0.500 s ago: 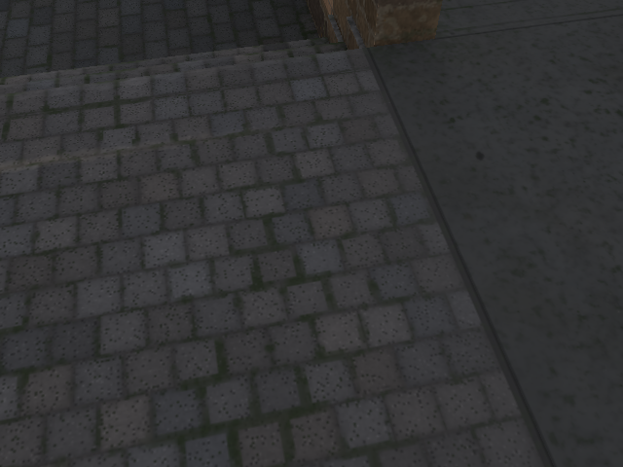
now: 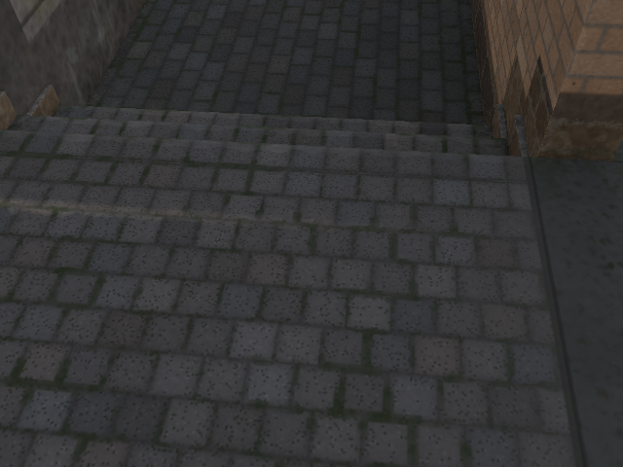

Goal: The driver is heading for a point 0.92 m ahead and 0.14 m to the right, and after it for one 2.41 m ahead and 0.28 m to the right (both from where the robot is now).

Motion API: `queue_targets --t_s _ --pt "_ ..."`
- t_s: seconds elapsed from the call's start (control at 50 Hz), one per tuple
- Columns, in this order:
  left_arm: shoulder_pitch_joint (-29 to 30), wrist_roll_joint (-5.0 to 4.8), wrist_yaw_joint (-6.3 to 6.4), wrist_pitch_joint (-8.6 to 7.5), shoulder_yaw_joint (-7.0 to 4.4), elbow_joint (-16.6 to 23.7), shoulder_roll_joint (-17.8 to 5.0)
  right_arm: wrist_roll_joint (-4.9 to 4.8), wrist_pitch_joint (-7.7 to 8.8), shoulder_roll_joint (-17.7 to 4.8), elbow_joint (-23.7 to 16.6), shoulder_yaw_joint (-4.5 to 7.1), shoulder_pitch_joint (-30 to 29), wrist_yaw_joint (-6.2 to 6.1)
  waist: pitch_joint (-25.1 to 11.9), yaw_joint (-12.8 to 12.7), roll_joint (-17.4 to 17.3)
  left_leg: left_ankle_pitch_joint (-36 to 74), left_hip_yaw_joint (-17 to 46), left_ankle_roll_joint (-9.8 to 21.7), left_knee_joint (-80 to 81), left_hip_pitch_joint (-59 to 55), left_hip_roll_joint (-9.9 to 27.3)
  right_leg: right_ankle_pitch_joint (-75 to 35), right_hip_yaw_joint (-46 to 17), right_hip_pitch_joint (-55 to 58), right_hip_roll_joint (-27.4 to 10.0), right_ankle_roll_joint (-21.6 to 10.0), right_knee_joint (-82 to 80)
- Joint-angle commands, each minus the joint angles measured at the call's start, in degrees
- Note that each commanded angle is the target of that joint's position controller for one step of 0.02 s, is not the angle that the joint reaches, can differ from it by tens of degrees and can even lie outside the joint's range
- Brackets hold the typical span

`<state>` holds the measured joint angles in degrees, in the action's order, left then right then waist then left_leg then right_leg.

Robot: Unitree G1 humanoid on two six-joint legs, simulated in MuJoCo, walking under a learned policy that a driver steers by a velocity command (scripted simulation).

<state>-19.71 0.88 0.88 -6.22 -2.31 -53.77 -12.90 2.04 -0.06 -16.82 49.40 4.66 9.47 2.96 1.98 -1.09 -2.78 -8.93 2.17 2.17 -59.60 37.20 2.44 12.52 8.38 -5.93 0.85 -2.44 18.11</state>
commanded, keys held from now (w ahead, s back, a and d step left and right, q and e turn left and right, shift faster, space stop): w+q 0.06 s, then w+e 0.94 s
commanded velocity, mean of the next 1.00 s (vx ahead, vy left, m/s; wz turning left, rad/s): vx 0.50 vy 0.00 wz -0.25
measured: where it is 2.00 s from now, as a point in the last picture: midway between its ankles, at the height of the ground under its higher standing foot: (416, 282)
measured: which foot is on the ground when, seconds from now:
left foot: up 0.00-0.20, down 0.22-0.74, up 0.76-1.00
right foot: down 0.00-0.22, up 0.24-0.74, down 0.76-1.00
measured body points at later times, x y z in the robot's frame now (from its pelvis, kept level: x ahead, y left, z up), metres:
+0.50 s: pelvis +0.25 +0.06 +0.00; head +0.27 +0.07 +0.45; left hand +0.32 +0.31 -0.15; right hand +0.26 -0.20 -0.13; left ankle +0.21 +0.13 -0.75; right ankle +0.31 -0.09 -0.66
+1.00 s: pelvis +0.50 -0.02 +0.00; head +0.53 -0.04 +0.44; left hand +0.63 +0.23 -0.13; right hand +0.56 -0.31 -0.12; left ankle +0.61 +0.13 -0.67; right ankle +0.49 -0.05 -0.75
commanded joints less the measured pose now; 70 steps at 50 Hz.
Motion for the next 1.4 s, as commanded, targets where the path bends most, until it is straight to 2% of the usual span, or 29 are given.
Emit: queue_targets --t_s 0.02,0.16,0.2,0.22,0.24,0.26,0.28,0.32,0.36,0.38,0.54,0.64,0.7,0.74,0.76,0.78,0.8,0.82,0.86,0.9,0.98,1.2,1.26,1.3,1.32,1.34,1.36,1.38,1.4 --pt "1.51 0.12 -0.37 -1.09 -1.19 2.97 -6.63 -0.23 0.32 0.74 -4.64 -1.01 -3.22 0.98 1.19 1.58 7.79 7.05 -1.29 -0.46 7.54 1.26 1.4 -17.25 -5.85 -0.64 -14.16 -5.87 -8.91" --pt "-6.81 0.6 -0.65 0.62 -1.11 -1.81 -8.74 0.59 1.02 0.48 -6.82 -2.1 -11.37 0.63 3.57 -1.07 8.53 -2.8 -7.78 3.74 25.1 -8.16 -2.01 -29.69 -3.3 5.22 -16.51 -6.3 -4.38" --pt "-7.7 0.23 -0.7 1.5 -1.22 -3.0 -9.9 0.89 2.33 -0.66 -3.73 -1.61 -3.11 -0.22 -1.45 2.79 7.69 -4.59 -9.56 5.59 30.33 -18.97 -5.43 -45.78 -3.37 7.96 -15.23 -6.44 7.95" --pt "-6.83 -0.38 -0.78 1.74 -0.99 -2.77 -9.61 1.52 3.47 -2.29 -0.06 -0.92 6.98 -0.86 -7.02 7.2 5.95 -0.27 -8.32 6.89 33.69 -33.21 -4.6 -41.79 -1.79 2.21 -13.04 -5.33 19.46" --pt "-6.66 -1.59 -1.32 1.48 0.34 0.07 -5.25 2.89 4.05 -8.18 1.58 0.62 16.11 -1.96 -15.28 10.01 -1.7 -8.42 8.67 10.49 35.33 -51.56 10.47 -20.83 -0.41 -14.18 -9.31 -3.35 37.63" --pt "-9.88 -2.16 -1.47 1.53 0.63 1.28 -2.0 1.69 3.74 -12.42 1.73 1.58 17.42 -2.63 -20.59 7.88 -11.57 -2.83 31.48 15.22 41.78 -59.51 24.8 20.17 -2.77 -30.2 -0.05 -1.96 54.43" --pt "-3.48 -1.17 -0.76 2.05 -1.44 1.35 -8.2 -0.17 3.56 -10.01 1.4 1.14 14.35 -2.91 -15.23 8.25 -0.6 0.17 25.71 13.28 41.9 -52.69 21.91 15.22 -11.44 -32.33 -2.4 -3.11 56.45" --pt "-1.73 -1.26 -1.12 1.93 -1.42 1.16 -5.52 -0.33 4.22 -3.12 1.17 -0.77 6.07 -2.63 -4.25 3.61 -0.11 4.95 11.05 8.56 46.08 -38.64 16.36 7.09 -11.0 -29.74 -6.14 -3.46 50.49" --pt "-4.33 0.63 -1.91 3.72 -1.59 -0.27 -3.65 -0.93 4.87 0.04 1.59 -1.63 4.05 -2.94 -0.99 0.73 -2.58 5.07 3.75 5.87 49.21 -31.98 12.81 3.96 -10.67 -25.99 -6.99 -2.41 48.16" --pt "-5.01 0.44 -2.08 4.33 -1.59 -0.72 -2.46 -0.97 5.49 0.75 1.58 -1.83 4.39 -3.03 -0.66 0.24 -2.21 8.17 1.43 5.42 49.55 -30.68 12.28 2.51 -10.34 -25.14 -6.58 -1.93 48.19" --pt "10.33 0.73 -3.55 5.18 -1.17 5.82 -0.78 -0.96 6.92 -0.05 4.45 -1.77 10.51 -4.03 4.33 0.97 -1.36 15.89 -10.58 5.78 51.76 -31.99 10.8 -11.73 -6.75 -33.1 -6.77 -0.34 32.87" --pt "17.21 1.17 -4.2 5.08 -0.58 9.58 -1.23 -0.84 6.23 -2.39 6.27 -1.26 14.85 -4.87 5.19 2.42 -0.93 25.34 -14.5 5.39 48.88 -39.44 13.38 -9.24 -1.64 -29.99 -4.58 -3.51 21.09" --pt "13.54 1.28 -3.78 5.19 -1.33 9.29 -2.77 -0.51 5.22 -4.69 6.19 -0.63 14.19 -5.29 1.66 -0.09 -2.61 48.81 -17.23 4.39 37.75 -43.39 13.77 -1.07 1.59 -22.52 0.43 -7.03 19.3" --pt "2.73 1.35 -3.19 4.57 -2.72 6.35 -5.04 -0.54 3.99 -6.55 5.4 -0.02 13.33 -5.09 -5.0 -4.89 -1.9 49.52 -17.98 3.66 18.73 -40.59 13.34 1.9 1.33 -9.04 4.49 -9.98 14.69" --pt "-5.28 2.01 -2.41 4.19 -4.36 4.09 -9.13 -0.65 3.83 -6.11 4.07 -0.12 12.81 -4.71 -9.77 -8.65 2.65 34.96 -18.22 1.78 2.43 -30.34 11.57 4.61 -7.07 4.14 0.39 -12.62 10.3" --pt "-3.93 1.91 -1.67 4.36 -6.03 4.83 -16.12 -1.36 4.16 1.36 0.0 -1.47 14.97 -3.46 -13.34 -4.09 16.8 -17.72 -16.46 -1.7 -19.77 -4.78 -0.01 4.72 -37.32 20.28 -17.29 -21.31 6.09" --pt "-5.33 -0.06 -1.75 5.05 -6.07 5.45 -16.59 -1.12 4.97 -3.32 -2.64 -0.63 7.89 -3.05 -16.23 -6.34 9.75 -21.01 -2.3 -1.9 -25.66 3.36 -3.7 4.07 -52.06 21.93 -20.12 -23.35 -1.94" --pt "-2.19 -0.1 -1.17 5.29 -5.58 5.1 -14.86 -1.59 5.79 -2.74 -4.15 -0.9 3.9 -2.78 -8.29 -4.94 6.51 -14.83 -0.23 -1.16 -23.82 7.75 0.12 0.8 -42.67 16.68 -19.57 -21.44 -2.71" --pt "3.04 -0.43 -0.82 4.67 -4.23 5.68 -9.67 -1.05 6.1 -2.4 -3.16 -1.02 5.41 -3.11 -1.81 -0.09 0.54 -9.2 -0.25 -1.24 -13.74 1.53 3.67 -11.76 -31.87 3.59 -14.39 -16.52 -3.68" --pt "4.93 -0.95 -0.73 3.61 -3.33 6.25 -7.66 0.58 3.87 -1.75 -3.01 -1.12 7.63 -2.94 -2.65 2.6 1.58 -8.95 0.0 -2.72 -9.04 -4.5 4.36 -18.84 -26.2 -1.99 -10.69 -15.1 -4.63" --pt "1.03 -1.02 -0.96 2.41 -3.79 5.81 -10.3 0.79 1.75 -0.76 -5.67 -1.45 2.54 -2.39 -1.46 1.88 3.09 -3.9 -1.81 -5.02 -0.39 -1.88 4.18 -20.35 -23.55 -4.1 -7.5 -14.04 -6.33" --pt "-8.91 -0.11 -0.24 3.08 -3.79 5.82 -11.05 -0.28 2.82 -1.7 -13.68 -2.55 -16.19 -1.52 0.36 -4.97 6.91 5.73 -1.52 -4.24 22.23 2.7 -0.68 -26.88 -29.05 7.87 -7.64 -11.0 -0.49" --pt "-5.62 0.05 0.23 2.76 -3.73 6.69 -11.85 -0.45 3.59 -3.14 -12.41 -2.23 -9.67 -1.74 -0.7 -1.26 7.97 3.04 -1.97 -1.49 28.88 -10.59 -2.58 -33.31 -28.78 5.27 -8.13 -8.0 2.99" --pt "-4.22 -0.26 -0.37 2.13 -3.49 6.49 -12.02 -0.21 4.6 -5.56 -8.51 -1.0 3.33 -2.83 -6.77 4.91 4.96 3.18 -2.93 1.22 33.74 -28.24 -3.75 -40.72 -25.19 2.42 -4.4 -5.7 17.61" --pt "-4.82 -0.61 -0.78 1.64 -2.53 7.63 -8.94 0.89 5.2 -8.78 -7.78 -0.22 11.96 -3.71 -13.89 8.03 0.74 -5.38 7.96 4.05 34.77 -40.79 6.67 -27.26 -22.42 -4.56 -1.52 -4.53 31.96" --pt "-13.17 -2.16 -0.93 1.76 -1.85 7.97 -4.54 1.62 4.64 -14.71 -6.69 1.3 15.2 -3.79 -20.02 4.37 -13.52 -7.97 35.64 12.21 39.76 -53.59 21.14 11.77 -15.84 -21.05 8.67 -1.87 49.33" --pt "-12.6 0.1 -0.56 2.07 -2.06 6.73 -8.47 -0.24 3.83 -10.94 -6.38 0.95 12.4 -3.06 -15.61 3.1 -7.92 -14.05 43.76 13.35 43.62 -48.65 20.49 15.73 -17.18 -27.43 6.11 -2.49 55.06" --pt "-7.27 0.73 -0.88 2.24 -2.2 7.32 -8.89 -0.85 3.66 -6.53 -7.28 0.03 7.38 -2.77 -6.93 2.15 -1.62 -14.6 34.82 12.88 44.28 -40.74 17.84 10.75 -17.01 -28.89 3.64 -2.34 55.78" --pt "-2.52 1.1 -1.28 2.1 -1.86 8.61 -8.48 -0.68 3.79 -3.89 -7.22 -0.66 4.9 -2.45 -3.55 2.06 1.78 -9.06 27.28 11.82 44.98 -35.44 14.6 7.65 -15.84 -28.72 1.59 -2.13 53.07"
